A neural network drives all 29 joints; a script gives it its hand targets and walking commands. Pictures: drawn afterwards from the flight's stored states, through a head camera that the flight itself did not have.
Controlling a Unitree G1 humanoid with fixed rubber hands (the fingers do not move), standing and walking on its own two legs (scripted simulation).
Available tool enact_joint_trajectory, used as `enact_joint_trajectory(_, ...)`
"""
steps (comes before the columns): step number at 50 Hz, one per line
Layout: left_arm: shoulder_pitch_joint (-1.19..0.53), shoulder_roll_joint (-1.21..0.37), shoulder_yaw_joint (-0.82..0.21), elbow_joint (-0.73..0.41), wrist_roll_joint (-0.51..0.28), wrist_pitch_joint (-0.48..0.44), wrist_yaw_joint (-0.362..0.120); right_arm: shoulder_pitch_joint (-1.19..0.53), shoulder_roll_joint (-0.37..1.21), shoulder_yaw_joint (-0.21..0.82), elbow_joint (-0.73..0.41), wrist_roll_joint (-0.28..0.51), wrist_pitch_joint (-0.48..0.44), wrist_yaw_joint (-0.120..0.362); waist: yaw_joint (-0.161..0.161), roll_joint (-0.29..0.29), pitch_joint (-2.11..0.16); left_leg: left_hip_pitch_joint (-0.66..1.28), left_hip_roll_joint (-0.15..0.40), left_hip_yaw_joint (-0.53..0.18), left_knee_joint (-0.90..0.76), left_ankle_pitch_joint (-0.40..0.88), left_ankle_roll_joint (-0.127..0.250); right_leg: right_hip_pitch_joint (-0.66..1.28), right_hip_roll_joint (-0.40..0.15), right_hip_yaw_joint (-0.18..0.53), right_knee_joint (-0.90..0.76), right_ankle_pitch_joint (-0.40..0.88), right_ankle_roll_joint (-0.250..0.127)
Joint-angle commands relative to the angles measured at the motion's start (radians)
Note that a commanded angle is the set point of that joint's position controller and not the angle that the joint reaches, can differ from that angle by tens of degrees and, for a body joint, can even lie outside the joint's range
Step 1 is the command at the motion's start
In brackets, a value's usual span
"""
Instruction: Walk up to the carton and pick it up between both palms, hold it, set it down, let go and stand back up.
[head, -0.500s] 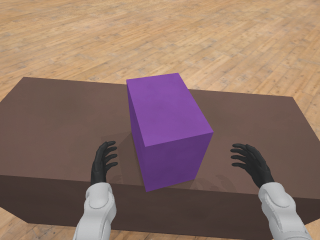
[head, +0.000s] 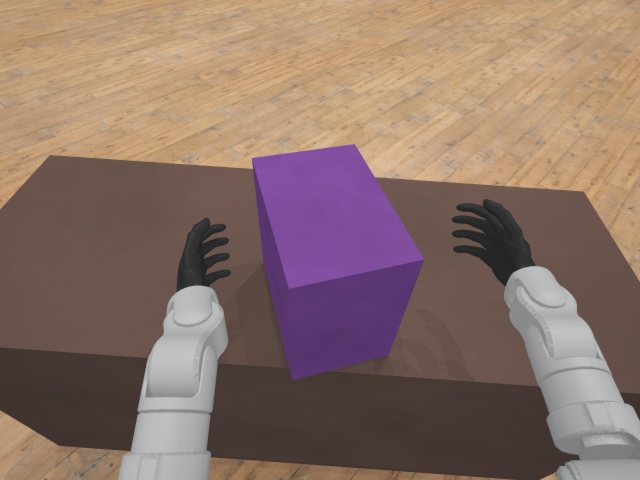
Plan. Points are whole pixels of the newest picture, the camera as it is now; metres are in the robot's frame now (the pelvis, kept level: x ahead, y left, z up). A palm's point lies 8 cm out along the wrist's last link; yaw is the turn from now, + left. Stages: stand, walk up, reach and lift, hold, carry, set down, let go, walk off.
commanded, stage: reach and lift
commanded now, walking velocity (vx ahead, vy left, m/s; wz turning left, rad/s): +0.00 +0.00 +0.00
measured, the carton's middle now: (323, 261) +0.44 +0.00 -0.01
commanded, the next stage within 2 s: none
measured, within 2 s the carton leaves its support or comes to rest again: neither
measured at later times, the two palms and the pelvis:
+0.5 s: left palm (185, 222) +0.36 +0.17 +0.16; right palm (494, 196) +0.41 -0.21 +0.16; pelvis +0.00 +0.00 +0.00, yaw +0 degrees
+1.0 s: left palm (187, 185) +0.40 +0.17 +0.17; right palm (477, 158) +0.45 -0.19 +0.19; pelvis +0.01 +0.00 +0.00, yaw +0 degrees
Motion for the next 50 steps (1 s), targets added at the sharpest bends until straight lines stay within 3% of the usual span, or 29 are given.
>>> enact_joint_trajectory(1, -0.288, 0.032, 0.025, -0.215, -0.032, 0.018, -0.007, -0.333, -0.190, 0.031, -0.049, 0.132, 0.004, -0.028, 0.090, -0.023, -0.244, 0.128, -0.055, 0.004, -0.128, 0.189, 0.022, 0.217, 0.045, 0.093, -0.108, 0.139, 0.013)
enact_joint_trajectory(19, -0.545, 0.098, 0.111, 0.002, -0.034, 0.106, -0.029, -0.675, -0.206, 0.082, 0.137, 0.169, 0.077, -0.031, 0.146, -0.026, -0.300, 0.052, -0.058, 0.013, -0.121, 0.165, 0.024, 0.234, 0.056, 0.091, -0.100, 0.147, 0.021)
enact_joint_trajectory(36, -0.798, 0.163, 0.120, 0.194, -0.054, 0.066, -0.016, -0.944, -0.200, 0.111, 0.361, 0.180, 0.086, -0.015, 0.174, -0.021, -0.348, -0.003, -0.051, 0.008, -0.112, 0.185, 0.018, 0.254, 0.068, 0.083, -0.091, 0.168, 0.022)
enact_joint_trajectory(43, -0.890, 0.197, 0.119, 0.282, -0.067, 0.043, -0.014, -1.024, -0.198, 0.114, 0.424, 0.180, 0.089, -0.018, 0.169, -0.019, -0.355, -0.029, -0.055, 0.006, -0.112, 0.185, 0.016, 0.255, 0.064, 0.077, -0.094, 0.164, 0.023)
enact_joint_trajectory(50, -0.831, 0.185, 0.133, 0.361, -0.054, 0.000, -0.028, -0.973, -0.164, 0.131, 0.486, 0.176, 0.070, -0.024, 0.176, -0.021, -0.355, -0.024, -0.060, 0.005, -0.101, 0.240, 0.012, 0.274, 0.066, 0.074, -0.089, 0.229, 0.027)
